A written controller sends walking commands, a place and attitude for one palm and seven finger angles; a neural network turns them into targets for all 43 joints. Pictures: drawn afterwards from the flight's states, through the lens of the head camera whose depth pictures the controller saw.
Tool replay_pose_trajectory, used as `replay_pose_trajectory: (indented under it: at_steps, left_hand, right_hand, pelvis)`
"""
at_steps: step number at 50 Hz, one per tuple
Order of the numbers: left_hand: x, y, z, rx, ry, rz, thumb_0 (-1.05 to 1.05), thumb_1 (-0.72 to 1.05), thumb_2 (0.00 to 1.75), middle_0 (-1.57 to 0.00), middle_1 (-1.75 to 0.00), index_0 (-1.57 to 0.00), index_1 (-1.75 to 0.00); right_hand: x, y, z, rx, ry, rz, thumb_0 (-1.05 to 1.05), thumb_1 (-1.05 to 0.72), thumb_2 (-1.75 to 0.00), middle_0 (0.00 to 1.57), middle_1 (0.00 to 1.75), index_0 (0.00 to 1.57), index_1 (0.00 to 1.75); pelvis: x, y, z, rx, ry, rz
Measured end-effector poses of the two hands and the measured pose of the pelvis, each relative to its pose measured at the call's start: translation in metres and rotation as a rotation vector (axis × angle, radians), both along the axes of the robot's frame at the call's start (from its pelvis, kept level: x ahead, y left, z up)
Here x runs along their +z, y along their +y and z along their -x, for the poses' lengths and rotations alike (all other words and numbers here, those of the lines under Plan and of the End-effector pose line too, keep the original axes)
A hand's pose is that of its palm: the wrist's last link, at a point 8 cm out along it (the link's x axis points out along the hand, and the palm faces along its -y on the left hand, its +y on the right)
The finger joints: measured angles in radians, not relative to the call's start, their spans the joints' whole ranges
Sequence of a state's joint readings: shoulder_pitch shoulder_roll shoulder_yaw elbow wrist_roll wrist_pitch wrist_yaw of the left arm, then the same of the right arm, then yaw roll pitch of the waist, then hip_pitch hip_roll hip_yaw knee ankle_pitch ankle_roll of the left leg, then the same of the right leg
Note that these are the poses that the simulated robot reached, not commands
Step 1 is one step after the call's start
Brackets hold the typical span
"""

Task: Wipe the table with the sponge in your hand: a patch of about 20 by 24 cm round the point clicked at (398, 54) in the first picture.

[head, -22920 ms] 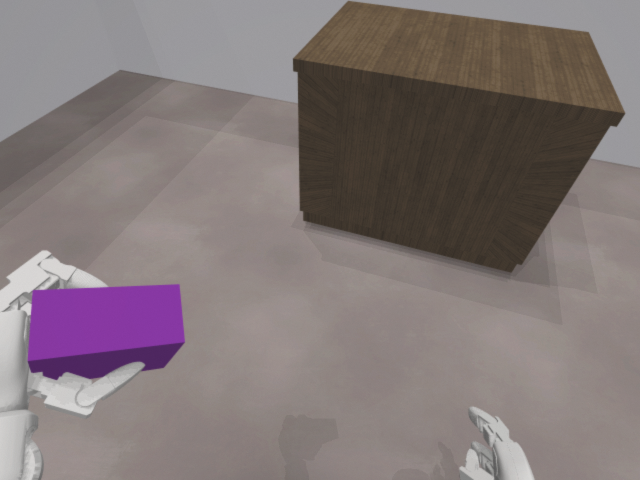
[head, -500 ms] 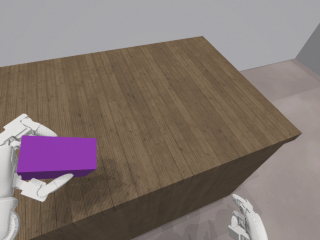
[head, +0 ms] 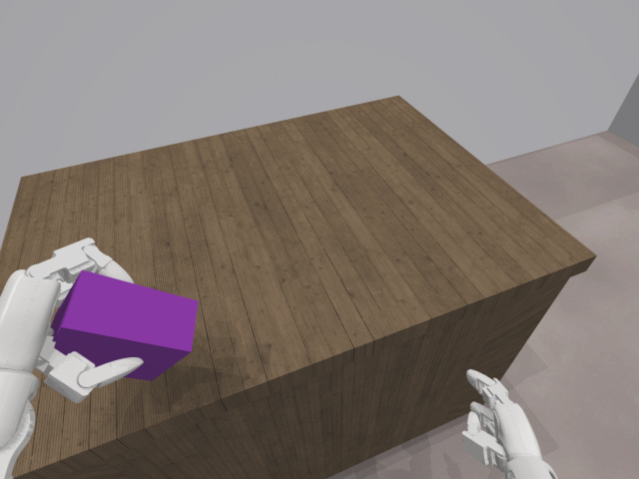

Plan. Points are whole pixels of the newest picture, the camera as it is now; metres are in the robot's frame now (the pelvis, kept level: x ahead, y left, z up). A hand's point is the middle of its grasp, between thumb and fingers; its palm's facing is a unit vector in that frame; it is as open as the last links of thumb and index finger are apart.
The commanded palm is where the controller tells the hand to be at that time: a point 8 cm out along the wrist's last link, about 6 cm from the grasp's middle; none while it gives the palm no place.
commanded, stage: turn the palm down, sponge in hand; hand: left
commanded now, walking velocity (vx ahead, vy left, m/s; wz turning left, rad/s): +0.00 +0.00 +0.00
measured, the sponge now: (138, 335) +0.22 +0.22 +0.12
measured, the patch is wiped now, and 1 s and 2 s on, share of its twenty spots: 0.00 0.00 0.00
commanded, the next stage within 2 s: move the sponge above the wiping area in 1.88 s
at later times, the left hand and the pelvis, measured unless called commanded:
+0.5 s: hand (118, 288) +0.24 +0.23 +0.18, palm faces +0.27 -0.48 -0.83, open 10.0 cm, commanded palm +0.20 +0.27 +0.21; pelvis +0.02 -0.04 -0.01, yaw +0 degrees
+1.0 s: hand (68, 273) +0.25 +0.28 +0.18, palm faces +0.29 -0.24 -0.93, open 10.0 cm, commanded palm +0.21 +0.28 +0.23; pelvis +0.02 -0.01 +0.00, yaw +0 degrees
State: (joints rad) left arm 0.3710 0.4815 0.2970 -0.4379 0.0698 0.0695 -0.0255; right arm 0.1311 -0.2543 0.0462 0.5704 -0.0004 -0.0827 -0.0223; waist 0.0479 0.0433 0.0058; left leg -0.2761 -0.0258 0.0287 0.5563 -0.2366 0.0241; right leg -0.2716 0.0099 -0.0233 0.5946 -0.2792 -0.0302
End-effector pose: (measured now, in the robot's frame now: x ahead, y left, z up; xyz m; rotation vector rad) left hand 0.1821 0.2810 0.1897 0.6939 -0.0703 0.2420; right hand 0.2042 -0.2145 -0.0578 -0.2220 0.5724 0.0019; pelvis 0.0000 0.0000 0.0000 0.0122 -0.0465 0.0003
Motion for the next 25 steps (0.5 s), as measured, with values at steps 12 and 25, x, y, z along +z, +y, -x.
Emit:
replay_pose_trajectory:
  at_steps: [12, 25]
  left_hand:
    - [0.022, 0.009, 0.004, 0.228, -0.044, -0.159, -0.01, -0.49, 1.03, -0.73, -1.34, -0.76, -1.33]
    - [0.029, -0.031, -0.027, 0.069, 0.018, -0.333, -0.01, -0.49, 1.03, -0.73, -1.34, -0.76, -1.33]
  right_hand:
    - [-0.016, -0.018, -0.004, 0.02, 0.033, 0.008, 0.01, -0.9, -0.9, 0.2, 0.3, 0.2, 0.3]
    - [-0.031, -0.055, -0.004, -0.1, 0.085, 0.014, 0.01, -0.9, -0.9, 0.2, 0.3, 0.2, 0.3]
  pelvis:
    - [-0.006, -0.035, 0.01, 0.036, -0.011, 0.006]
    - [-0.008, -0.042, -0.016, -0.006, 0.02, -0.006]
